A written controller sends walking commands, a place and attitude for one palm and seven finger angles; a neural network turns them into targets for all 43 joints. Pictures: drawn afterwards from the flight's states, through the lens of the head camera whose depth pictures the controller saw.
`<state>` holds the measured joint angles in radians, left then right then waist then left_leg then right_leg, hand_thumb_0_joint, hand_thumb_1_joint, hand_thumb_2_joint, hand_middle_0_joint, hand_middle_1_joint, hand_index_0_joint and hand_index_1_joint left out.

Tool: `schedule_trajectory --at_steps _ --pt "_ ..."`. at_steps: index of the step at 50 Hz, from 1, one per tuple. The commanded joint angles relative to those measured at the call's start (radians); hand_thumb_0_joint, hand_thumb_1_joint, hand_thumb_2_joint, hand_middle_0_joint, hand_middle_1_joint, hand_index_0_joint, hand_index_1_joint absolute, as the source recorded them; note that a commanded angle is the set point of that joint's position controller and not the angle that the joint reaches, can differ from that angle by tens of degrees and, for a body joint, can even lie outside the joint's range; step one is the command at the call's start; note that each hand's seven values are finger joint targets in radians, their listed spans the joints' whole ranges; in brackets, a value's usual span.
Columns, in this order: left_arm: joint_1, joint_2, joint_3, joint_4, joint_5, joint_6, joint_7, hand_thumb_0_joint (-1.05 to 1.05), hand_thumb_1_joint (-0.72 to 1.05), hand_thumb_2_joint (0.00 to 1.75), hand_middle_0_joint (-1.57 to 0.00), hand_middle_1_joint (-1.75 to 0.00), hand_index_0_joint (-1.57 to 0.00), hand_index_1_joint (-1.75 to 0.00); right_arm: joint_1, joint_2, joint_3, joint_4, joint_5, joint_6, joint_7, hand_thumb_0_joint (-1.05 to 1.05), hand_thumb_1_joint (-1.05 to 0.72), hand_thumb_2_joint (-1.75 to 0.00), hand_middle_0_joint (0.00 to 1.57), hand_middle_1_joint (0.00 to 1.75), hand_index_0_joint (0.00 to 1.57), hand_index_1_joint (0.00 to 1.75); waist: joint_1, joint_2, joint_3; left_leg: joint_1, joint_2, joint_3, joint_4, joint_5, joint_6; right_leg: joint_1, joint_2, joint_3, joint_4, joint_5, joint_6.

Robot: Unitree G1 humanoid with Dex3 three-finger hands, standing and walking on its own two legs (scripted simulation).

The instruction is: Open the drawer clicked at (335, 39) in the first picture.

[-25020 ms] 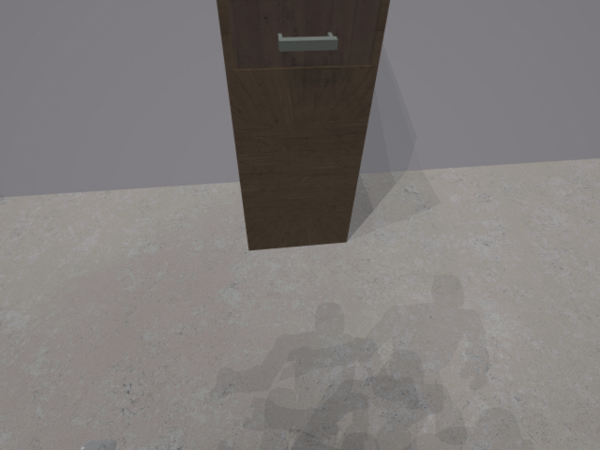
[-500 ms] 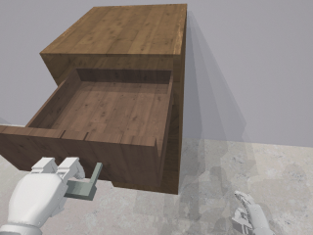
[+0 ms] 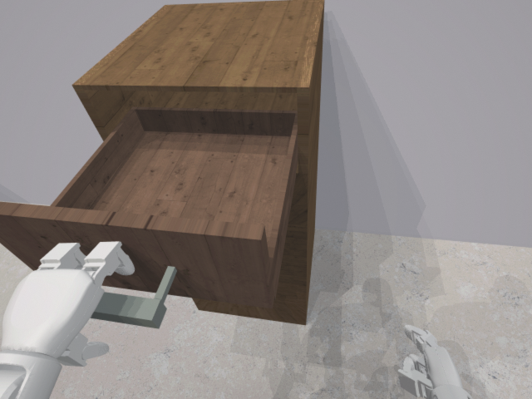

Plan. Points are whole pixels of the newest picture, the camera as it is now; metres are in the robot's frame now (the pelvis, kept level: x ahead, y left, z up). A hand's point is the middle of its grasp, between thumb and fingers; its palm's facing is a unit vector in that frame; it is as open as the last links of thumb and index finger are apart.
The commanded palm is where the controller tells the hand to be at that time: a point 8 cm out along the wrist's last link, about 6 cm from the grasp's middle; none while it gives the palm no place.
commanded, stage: open the thumb to release the handle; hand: left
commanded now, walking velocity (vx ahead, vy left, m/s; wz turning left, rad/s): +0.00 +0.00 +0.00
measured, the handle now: (113, 287) +0.20 +0.24 +0.11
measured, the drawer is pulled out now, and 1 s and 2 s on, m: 0.29 0.29 0.28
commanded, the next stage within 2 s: lift the hand off the handle in 0.06 s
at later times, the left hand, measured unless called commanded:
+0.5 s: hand (95, 317) +0.17 +0.25 +0.10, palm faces +0.07 -0.06 -1.00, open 13.5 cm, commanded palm +0.14 +0.25 +0.16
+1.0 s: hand (70, 288) +0.17 +0.25 +0.16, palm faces +0.15 -0.03 -0.99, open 13.4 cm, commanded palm +0.13 +0.25 +0.23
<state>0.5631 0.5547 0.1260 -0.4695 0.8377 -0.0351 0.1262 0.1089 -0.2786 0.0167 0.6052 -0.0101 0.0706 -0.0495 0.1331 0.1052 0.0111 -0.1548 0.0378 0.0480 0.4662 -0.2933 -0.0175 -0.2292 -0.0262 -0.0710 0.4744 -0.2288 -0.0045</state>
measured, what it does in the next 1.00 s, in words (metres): stands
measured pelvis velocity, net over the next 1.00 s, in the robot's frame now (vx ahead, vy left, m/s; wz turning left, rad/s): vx -0.01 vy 0.00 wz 0.02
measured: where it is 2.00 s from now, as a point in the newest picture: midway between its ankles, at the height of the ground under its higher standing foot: outside the picture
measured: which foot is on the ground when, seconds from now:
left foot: down 0.00-1.00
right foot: down 0.00-1.00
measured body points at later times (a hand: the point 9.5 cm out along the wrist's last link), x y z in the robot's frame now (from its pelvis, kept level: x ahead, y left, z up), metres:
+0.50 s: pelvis -0.01 +0.00 +0.00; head -0.01 -0.03 +0.45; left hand +0.16 +0.25 +0.15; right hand +0.21 -0.20 -0.10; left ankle -0.03 +0.13 -0.74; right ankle +0.02 -0.11 -0.74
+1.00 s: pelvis -0.01 +0.00 +0.00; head -0.02 -0.04 +0.45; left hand +0.16 +0.25 +0.22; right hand +0.23 -0.19 -0.09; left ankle -0.03 +0.13 -0.74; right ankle +0.02 -0.11 -0.74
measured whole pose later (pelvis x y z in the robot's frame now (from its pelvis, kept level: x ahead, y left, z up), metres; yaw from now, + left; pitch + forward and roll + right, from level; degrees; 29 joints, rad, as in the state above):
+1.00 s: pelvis -0.01 +0.00 +0.00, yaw +1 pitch -4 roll +0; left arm 0.41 0.60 0.12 -0.55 0.78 0.07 -0.02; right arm 0.08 -0.27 0.05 0.61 0.01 0.06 -0.04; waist 0.14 0.12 0.02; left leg -0.09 0.02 0.03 0.41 -0.26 -0.01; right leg -0.16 -0.04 -0.09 0.42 -0.20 0.00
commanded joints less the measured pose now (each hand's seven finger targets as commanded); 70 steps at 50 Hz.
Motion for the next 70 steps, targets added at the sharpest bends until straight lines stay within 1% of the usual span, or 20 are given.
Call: schedule_trajectory --at_steps 1,7,8,9,11,14,17,20,23,29,31,34,37,54,56,59,63,64,67,70 --pt "-0.106 0.183 0.183 -0.147 0.010 0.017 0.038 0.00 -0.50 0.30 -0.30 -1.20 -0.30 -1.20 -0.141 -0.088 -0.037 -0.165 -0.008 -0.054 -0.007 0.00 -0.90 -0.90 0.20 0.30 0.20 0.30 -0.002 -0.073 -0.117 -0.028 -0.024 -0.010 -0.053 0.206 0.021 0.082 -0.006 0.036 -0.085 0.120 0.004" --pt "-0.101 0.188 0.184 -0.132 0.006 0.014 0.030 0.00 -0.50 0.30 -0.30 -1.20 -0.30 -1.20 -0.139 -0.089 -0.035 -0.167 -0.007 -0.057 -0.009 0.00 -0.90 -0.90 0.20 0.30 0.20 0.30 0.002 -0.081 -0.097 -0.040 -0.026 -0.014 -0.054 0.191 0.020 0.075 -0.008 0.034 -0.087 0.105 0.006" --pt "0.003 -0.015 0.006 -0.088 0.001 0.018 0.012 0.00 -0.50 0.30 -0.30 -1.20 -0.30 -1.20 -0.138 -0.070 -0.039 -0.176 -0.016 -0.064 0.010 0.00 -0.90 -0.90 0.20 0.30 0.20 0.30 -0.004 -0.112 -0.046 -0.056 -0.033 -0.005 -0.049 0.196 0.023 0.036 -0.004 0.018 -0.077 0.116 0.006" --pt "0.008 0.015 0.034 -0.110 -0.022 0.013 0.003 0.00 -0.50 0.30 -0.30 -1.20 -0.30 -1.20 -0.143 -0.078 -0.043 -0.185 0.007 -0.072 0.020 0.00 -0.90 -0.90 0.20 0.30 0.20 0.30 -0.018 -0.120 -0.058 -0.048 -0.017 -0.014 -0.043 0.185 0.019 0.027 0.001 0.030 -0.082 0.101 0.006" --pt "-0.067 0.127 0.102 -0.166 0.025 0.013 0.026 0.00 -0.50 0.30 -0.30 -1.20 -0.30 -1.20 -0.129 -0.099 -0.037 -0.189 -0.012 -0.064 0.015 0.00 -0.90 -0.90 0.20 0.30 0.20 0.30 0.000 -0.099 -0.132 -0.068 -0.024 -0.006 -0.043 0.175 0.019 0.064 -0.006 0.035 -0.070 0.095 0.006" --pt "-0.137 0.198 0.165 -0.172 0.073 0.010 0.071 0.00 -0.50 0.30 -0.30 -1.20 -0.30 -1.20 -0.150 -0.092 -0.029 -0.180 -0.019 -0.067 0.005 0.00 -0.90 -0.90 0.20 0.30 0.20 0.30 0.001 -0.033 -0.123 -0.054 -0.021 -0.017 -0.026 0.153 0.016 0.046 -0.004 0.067 -0.079 0.063 -0.005" --pt "-0.162 0.130 0.119 -0.107 0.058 0.002 0.067 0.00 -0.50 0.30 -0.30 -1.20 -0.30 -1.20 -0.136 -0.069 -0.034 -0.158 -0.019 -0.064 0.002 0.00 -0.90 -0.90 0.20 0.30 0.20 0.30 -0.014 -0.065 -0.088 -0.054 -0.030 -0.016 -0.033 0.145 0.023 0.025 -0.005 0.043 -0.081 0.047 -0.004" --pt "-0.209 0.141 0.114 -0.131 0.037 0.004 0.050 0.00 -0.50 0.30 -0.30 -1.20 -0.30 -1.20 -0.146 -0.072 -0.033 -0.160 -0.014 -0.070 -0.002 0.00 -0.90 -0.90 0.20 0.30 0.20 0.30 -0.013 -0.028 -0.143 -0.035 -0.031 -0.019 -0.041 0.157 0.021 0.053 -0.006 0.040 -0.076 0.057 -0.003" --pt "-0.210 0.127 0.099 -0.091 0.038 0.010 0.039 0.00 -0.50 0.30 -0.30 -1.20 -0.30 -1.20 -0.148 -0.070 -0.034 -0.155 -0.012 -0.064 -0.001 0.00 -0.90 -0.90 0.20 0.30 0.20 0.30 -0.013 -0.076 -0.101 -0.057 -0.031 -0.021 -0.053 0.161 0.020 0.039 0.001 0.027 -0.075 0.059 0.000" --pt "-0.275 0.211 0.158 -0.185 0.024 0.022 0.037 0.00 -0.50 0.30 -0.30 -1.20 -0.30 -1.20 -0.175 -0.076 -0.025 -0.164 -0.002 -0.075 -0.009 0.00 -0.90 -0.90 0.20 0.30 0.20 0.30 -0.007 -0.010 -0.149 -0.019 -0.019 -0.035 -0.072 0.184 0.013 0.092 0.004 0.036 -0.084 0.075 -0.005" --pt "-0.280 0.161 0.112 -0.212 0.017 0.024 0.027 0.00 -0.50 0.30 -0.30 -1.20 -0.30 -1.20 -0.162 -0.066 -0.022 -0.163 -0.007 -0.077 -0.007 0.00 -0.90 -0.90 0.20 0.30 0.20 0.30 -0.011 -0.021 -0.141 -0.013 -0.024 -0.035 -0.079 0.210 0.017 0.094 0.000 0.019 -0.085 0.092 -0.004" --pt "-0.252 0.224 0.177 -0.217 -0.003 0.044 0.016 0.00 -0.50 0.30 -0.30 -1.20 -0.30 -1.20 -0.183 -0.079 -0.018 -0.163 0.004 -0.077 -0.009 0.00 -0.90 -0.90 0.20 0.30 0.20 0.30 -0.005 -0.022 -0.139 -0.002 -0.016 -0.040 -0.083 0.227 0.012 0.121 0.003 0.031 -0.095 0.123 -0.002" --pt "-0.274 0.180 0.129 -0.229 -0.006 0.060 -0.014 0.00 -0.50 0.30 -0.30 -1.20 -0.30 -1.20 -0.177 -0.075 -0.018 -0.162 0.002 -0.069 -0.001 0.00 -0.90 -0.90 0.20 0.30 0.20 0.30 -0.007 -0.031 -0.117 -0.001 -0.019 -0.038 -0.108 0.233 0.013 0.120 -0.001 0.011 -0.101 0.116 0.001" --pt "-0.380 0.308 0.235 -0.293 -0.112 0.127 -0.142 0.00 -0.50 0.30 -0.30 -1.20 -0.30 -1.20 -0.243 -0.095 0.000 -0.175 0.034 -0.068 0.012 0.00 -0.90 -0.90 0.20 0.30 0.20 0.30 -0.010 0.000 -0.105 0.016 -0.017 -0.044 -0.120 0.217 0.013 0.164 0.002 0.026 -0.123 0.129 0.008" --pt "-0.423 0.315 0.231 -0.222 -0.099 0.125 -0.166 0.00 -0.50 0.30 -0.30 -1.20 -0.30 -1.20 -0.218 -0.086 -0.002 -0.153 0.020 -0.065 0.011 0.00 -0.90 -0.90 0.20 0.30 0.20 0.30 -0.012 -0.065 -0.089 0.004 -0.028 -0.042 -0.128 0.219 0.021 0.159 -0.003 0.016 -0.126 0.114 0.008" --pt "-0.479 0.382 0.292 -0.254 -0.143 0.111 -0.192 0.00 -0.50 0.30 -0.30 -1.20 -0.30 -1.20 -0.243 -0.096 0.000 -0.165 0.036 -0.077 0.009 0.00 -0.90 -0.90 0.20 0.30 0.20 0.30 -0.009 0.011 -0.114 0.018 -0.024 -0.046 -0.115 0.205 0.018 0.165 -0.001 0.037 -0.131 0.117 0.008" --pt "-0.492 0.391 0.301 -0.266 -0.162 0.083 -0.211 0.00 -0.50 0.30 -0.30 -1.20 -0.30 -1.20 -0.213 -0.093 -0.005 -0.165 0.025 -0.087 0.013 0.00 -0.90 -0.90 0.20 0.30 0.20 0.30 -0.003 -0.032 -0.154 0.033 -0.033 -0.043 -0.115 0.243 0.018 0.179 -0.009 0.017 -0.127 0.147 0.015" --pt "-0.499 0.416 0.334 -0.263 -0.190 0.084 -0.214 0.00 -0.50 0.30 -0.30 -1.20 -0.30 -1.20 -0.239 -0.096 -0.001 -0.164 0.040 -0.098 0.013 0.00 -0.90 -0.90 0.20 0.30 0.20 0.30 -0.007 0.011 -0.133 0.022 -0.029 -0.049 -0.109 0.212 0.013 0.171 -0.004 0.033 -0.132 0.123 0.011" --pt "-0.540 0.364 0.268 -0.162 -0.180 0.102 -0.249 0.00 -0.50 0.30 -0.30 -1.20 -0.30 -1.20 -0.220 -0.093 -0.004 -0.144 0.030 -0.092 0.019 0.00 -0.90 -0.90 0.20 0.30 0.20 0.30 -0.013 -0.043 -0.073 -0.014 -0.036 -0.043 -0.132 0.197 0.017 0.141 -0.007 0.015 -0.131 0.094 0.013" --pt "-0.608 0.430 0.305 -0.138 -0.183 0.129 -0.289 0.00 -0.50 0.30 -0.30 -1.20 -0.30 -1.20 -0.235 -0.102 -0.003 -0.148 0.033 -0.091 0.027 0.00 -0.90 -0.90 0.20 0.30 0.20 0.30 0.002 -0.028 -0.143 -0.030 -0.043 -0.045 -0.125 0.186 0.015 0.188 -0.015 0.040 -0.112 0.089 0.006"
